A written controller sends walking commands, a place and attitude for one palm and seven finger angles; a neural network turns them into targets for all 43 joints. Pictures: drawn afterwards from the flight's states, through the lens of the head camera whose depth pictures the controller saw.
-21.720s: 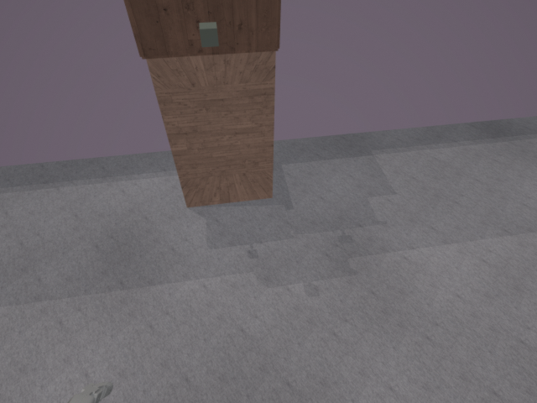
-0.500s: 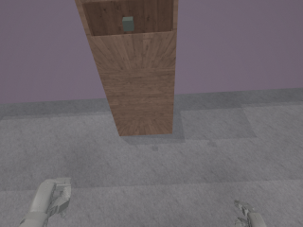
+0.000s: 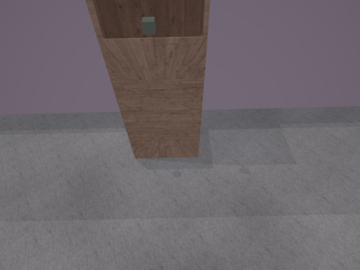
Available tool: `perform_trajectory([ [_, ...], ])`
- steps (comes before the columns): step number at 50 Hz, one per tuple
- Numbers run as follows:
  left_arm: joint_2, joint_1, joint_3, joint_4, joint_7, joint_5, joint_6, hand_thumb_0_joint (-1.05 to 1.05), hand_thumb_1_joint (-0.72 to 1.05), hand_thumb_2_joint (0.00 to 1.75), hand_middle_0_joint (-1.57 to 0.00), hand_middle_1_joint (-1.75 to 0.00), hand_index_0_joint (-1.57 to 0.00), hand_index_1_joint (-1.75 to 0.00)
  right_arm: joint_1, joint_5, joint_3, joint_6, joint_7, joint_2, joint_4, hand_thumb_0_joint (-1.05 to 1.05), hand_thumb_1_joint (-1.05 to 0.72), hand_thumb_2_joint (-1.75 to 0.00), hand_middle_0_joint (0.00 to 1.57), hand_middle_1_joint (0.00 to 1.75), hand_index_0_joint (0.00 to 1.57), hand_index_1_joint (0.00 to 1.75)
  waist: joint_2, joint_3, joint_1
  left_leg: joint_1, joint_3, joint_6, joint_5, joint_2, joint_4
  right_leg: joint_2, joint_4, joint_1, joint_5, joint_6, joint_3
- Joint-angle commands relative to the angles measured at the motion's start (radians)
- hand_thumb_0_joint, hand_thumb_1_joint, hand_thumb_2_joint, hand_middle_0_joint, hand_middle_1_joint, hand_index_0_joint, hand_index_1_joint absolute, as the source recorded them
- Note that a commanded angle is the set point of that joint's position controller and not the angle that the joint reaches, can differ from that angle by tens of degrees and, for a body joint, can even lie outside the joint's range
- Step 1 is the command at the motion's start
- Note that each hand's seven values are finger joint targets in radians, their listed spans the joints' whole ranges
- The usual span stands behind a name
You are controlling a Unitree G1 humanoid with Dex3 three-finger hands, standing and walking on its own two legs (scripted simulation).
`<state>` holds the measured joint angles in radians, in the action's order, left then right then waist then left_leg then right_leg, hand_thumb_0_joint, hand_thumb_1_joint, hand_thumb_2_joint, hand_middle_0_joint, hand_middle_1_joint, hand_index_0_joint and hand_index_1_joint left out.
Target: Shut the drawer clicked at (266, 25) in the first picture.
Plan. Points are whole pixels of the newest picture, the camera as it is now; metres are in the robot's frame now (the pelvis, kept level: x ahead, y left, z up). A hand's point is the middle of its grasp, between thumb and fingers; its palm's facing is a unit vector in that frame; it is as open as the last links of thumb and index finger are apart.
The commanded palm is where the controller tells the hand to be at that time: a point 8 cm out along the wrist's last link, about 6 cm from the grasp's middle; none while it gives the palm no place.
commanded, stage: let the arm hang, fingers relaxed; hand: left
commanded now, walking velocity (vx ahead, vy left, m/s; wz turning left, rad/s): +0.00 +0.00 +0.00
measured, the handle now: (149, 23) +0.87 +0.16 +0.14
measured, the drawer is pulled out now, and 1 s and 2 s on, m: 0.00 0.00 0.00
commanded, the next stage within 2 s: look to check the result in 0.46 s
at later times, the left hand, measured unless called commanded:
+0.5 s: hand out of the picture +0.07 +0.18 -0.17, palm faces -0.01 -0.97 -0.23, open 7.4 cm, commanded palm none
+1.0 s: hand out of the picture +0.09 +0.20 -0.16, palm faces +0.00 -0.95 -0.30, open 7.4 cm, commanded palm none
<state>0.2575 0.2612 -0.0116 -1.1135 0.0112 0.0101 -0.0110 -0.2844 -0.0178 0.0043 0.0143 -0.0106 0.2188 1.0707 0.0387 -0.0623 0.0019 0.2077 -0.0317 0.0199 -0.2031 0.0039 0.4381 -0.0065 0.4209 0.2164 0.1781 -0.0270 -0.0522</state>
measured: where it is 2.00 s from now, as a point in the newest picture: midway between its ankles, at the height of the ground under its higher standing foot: outside the picture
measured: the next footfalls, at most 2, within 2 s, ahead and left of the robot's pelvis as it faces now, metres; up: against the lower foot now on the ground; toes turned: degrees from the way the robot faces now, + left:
none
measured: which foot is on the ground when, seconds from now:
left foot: down 0.00-1.00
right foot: down 0.00-1.00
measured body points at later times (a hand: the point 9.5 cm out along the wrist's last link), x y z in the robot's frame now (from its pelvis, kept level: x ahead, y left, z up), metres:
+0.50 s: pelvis +0.02 -0.01 +0.00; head +0.04 -0.02 +0.45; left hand +0.08 +0.23 -0.15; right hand +0.04 -0.26 -0.16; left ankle +0.02 +0.11 -0.74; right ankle +0.03 -0.10 -0.74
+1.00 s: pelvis +0.04 -0.02 +0.01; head +0.05 -0.04 +0.45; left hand +0.09 +0.25 -0.13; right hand +0.08 -0.28 -0.15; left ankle +0.02 +0.11 -0.74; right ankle +0.03 -0.10 -0.74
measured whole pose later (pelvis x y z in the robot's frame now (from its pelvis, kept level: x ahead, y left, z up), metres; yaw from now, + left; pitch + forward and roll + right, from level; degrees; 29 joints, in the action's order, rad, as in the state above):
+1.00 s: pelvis +0.04 -0.02 +0.01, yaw +0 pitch -1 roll +0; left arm 0.25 0.15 -0.02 -1.15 0.01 0.01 0.02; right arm -0.17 -0.02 0.01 0.00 -0.02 0.25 1.12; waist 0.03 -0.06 0.01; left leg 0.10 -0.03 -0.02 -0.20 -0.02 0.33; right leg -0.04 0.34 0.12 0.19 -0.06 -0.05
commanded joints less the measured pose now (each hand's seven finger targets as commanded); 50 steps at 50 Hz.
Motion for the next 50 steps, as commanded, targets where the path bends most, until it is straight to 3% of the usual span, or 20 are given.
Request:
perform_trajectory([
  [1,0.118,-0.028,-0.024,0.031,0.011,0.001,0.027,0.0,0.9,0.9,-0.2,-0.3,-0.2,-0.3,-0.027,0.002,0.027,-0.02,-0.014,0.131,-0.013,0.0,-0.9,-0.9,0.2,0.3,0.2,0.3,-0.067,0.009,0.008,-0.009,0.11,0.025,-0.016,-0.104,-0.113,0.115,-0.128,0.013,0.102,-0.037,0.135],
  [6,0.112,-0.042,-0.024,0.016,0.013,0.002,0.027,0.0,0.9,0.9,-0.2,-0.3,-0.2,-0.3,-0.011,0.001,0.023,-0.022,-0.014,0.116,0.008,0.0,-0.9,-0.9,0.2,0.3,0.2,0.3,-0.073,-0.008,0.004,-0.009,0.102,0.022,0.016,-0.105,-0.127,0.113,-0.125,0.001,0.065,-0.029,0.132],
  [17,0.103,-0.066,-0.032,0.016,0.014,0.002,0.036,0.0,0.9,0.9,-0.2,-0.3,-0.2,-0.3,0.028,0.0,0.024,-0.03,-0.019,0.11,0.024,0.0,-0.9,-0.9,0.2,0.3,0.2,0.3,-0.008,0.023,0.003,-0.038,0.094,0.01,0.075,-0.108,-0.136,0.118,-0.128,-0.046,-0.028,-0.028,0.131],
  [19,0.109,-0.067,-0.034,0.015,0.014,0.002,0.038,0.0,0.9,0.9,-0.2,-0.3,-0.2,-0.3,0.034,0.001,0.027,-0.029,-0.02,0.117,0.023,0.0,-0.9,-0.9,0.2,0.3,0.2,0.3,-0.032,0.03,0.003,-0.05,0.093,0.009,0.09,-0.109,-0.128,0.118,-0.129,-0.049,-0.051,-0.029,0.129],
  [24,0.113,-0.075,-0.038,0.014,0.015,0.001,0.042,0.0,0.9,0.9,-0.2,-0.3,-0.2,-0.3,0.039,0.002,0.029,-0.032,-0.023,0.129,0.023,0.0,-0.9,-0.9,0.2,0.3,0.2,0.3,-0.023,0.056,0.006,-0.069,0.091,0.006,0.118,-0.113,-0.128,0.121,-0.129,-0.076,-0.102,-0.031,0.127],
  [41,0.146,-0.099,-0.038,0.006,0.015,-0.001,0.047,0.0,0.9,0.9,-0.2,-0.3,-0.2,-0.3,0.066,0.003,0.032,-0.028,-0.024,0.168,0.023,0.0,-0.9,-0.9,0.2,0.3,0.2,0.3,-0.041,0.055,0.011,-0.102,0.086,0.003,0.14,-0.122,-0.138,0.127,-0.143,-0.097,-0.177,-0.032,0.129],
  [50,0.162,-0.114,-0.041,0.012,0.013,0.0,0.048,0.0,0.9,0.9,-0.2,-0.3,-0.2,-0.3,0.089,0.001,0.033,-0.028,-0.022,0.185,0.019,0.0,-0.9,-0.9,0.2,0.3,0.2,0.3,-0.039,0.047,0.01,-0.106,0.086,0.002,0.127,-0.122,-0.144,0.128,-0.157,-0.095,-0.156,-0.03,0.136],
])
